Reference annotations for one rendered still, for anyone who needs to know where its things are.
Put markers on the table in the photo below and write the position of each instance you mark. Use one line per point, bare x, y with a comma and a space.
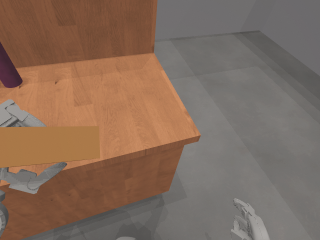
92, 63

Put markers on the robot left hand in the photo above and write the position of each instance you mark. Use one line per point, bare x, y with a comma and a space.
27, 181

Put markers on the robot right hand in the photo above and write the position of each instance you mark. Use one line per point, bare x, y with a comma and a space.
252, 229

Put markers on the sponge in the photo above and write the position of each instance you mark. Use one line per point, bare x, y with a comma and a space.
25, 146

